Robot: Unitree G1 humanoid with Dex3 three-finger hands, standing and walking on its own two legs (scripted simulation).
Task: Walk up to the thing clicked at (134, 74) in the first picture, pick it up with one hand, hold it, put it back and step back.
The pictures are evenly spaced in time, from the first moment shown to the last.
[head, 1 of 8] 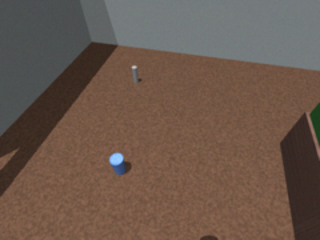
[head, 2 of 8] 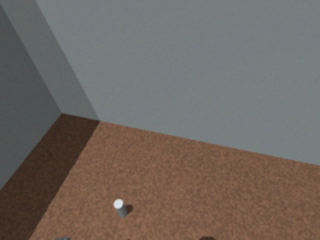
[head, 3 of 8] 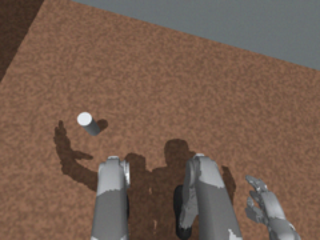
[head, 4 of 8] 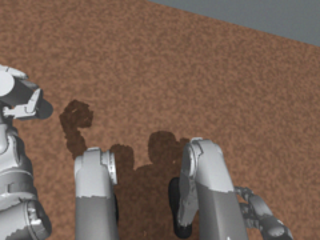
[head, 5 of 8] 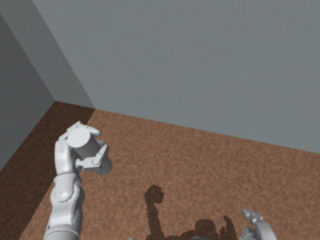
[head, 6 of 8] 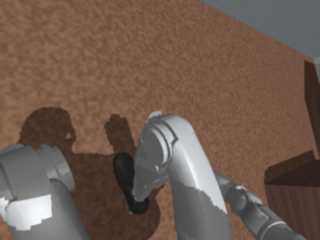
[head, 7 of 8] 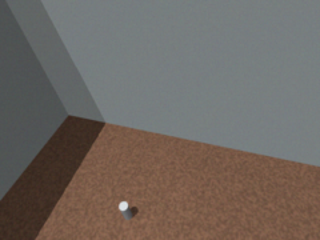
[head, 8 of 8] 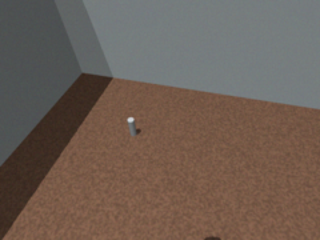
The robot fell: no
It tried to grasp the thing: yes
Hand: left
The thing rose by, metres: 0.68
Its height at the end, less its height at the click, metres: +0.00
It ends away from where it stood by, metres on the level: 0.01
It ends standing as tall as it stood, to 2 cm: yes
